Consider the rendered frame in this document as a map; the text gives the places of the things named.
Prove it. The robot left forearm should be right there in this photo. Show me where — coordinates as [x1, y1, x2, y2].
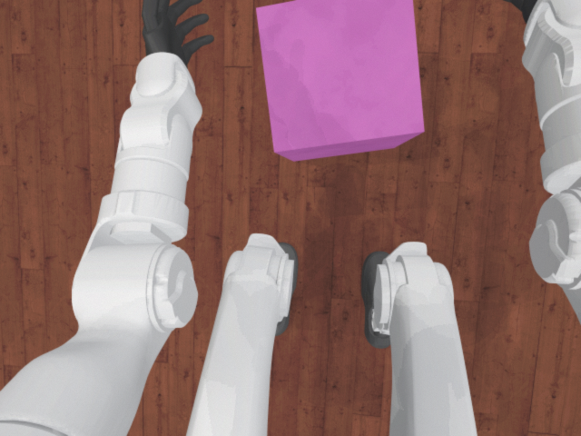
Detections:
[72, 53, 202, 320]

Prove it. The robot right thigh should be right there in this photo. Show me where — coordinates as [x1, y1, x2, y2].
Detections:
[374, 255, 478, 436]

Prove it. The carton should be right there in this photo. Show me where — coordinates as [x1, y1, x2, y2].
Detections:
[256, 0, 425, 162]

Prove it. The left robot hand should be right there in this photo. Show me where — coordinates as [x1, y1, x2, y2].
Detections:
[142, 0, 214, 69]

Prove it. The robot right upper arm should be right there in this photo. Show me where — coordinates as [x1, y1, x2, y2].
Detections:
[529, 187, 581, 324]

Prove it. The robot left upper arm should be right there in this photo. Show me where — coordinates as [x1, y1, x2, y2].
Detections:
[0, 243, 198, 436]

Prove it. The robot right forearm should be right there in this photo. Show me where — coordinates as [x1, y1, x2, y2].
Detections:
[522, 0, 581, 195]

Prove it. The right robot foot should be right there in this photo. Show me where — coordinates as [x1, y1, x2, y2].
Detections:
[361, 252, 390, 349]

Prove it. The right robot hand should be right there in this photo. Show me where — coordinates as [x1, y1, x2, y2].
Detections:
[504, 0, 537, 23]

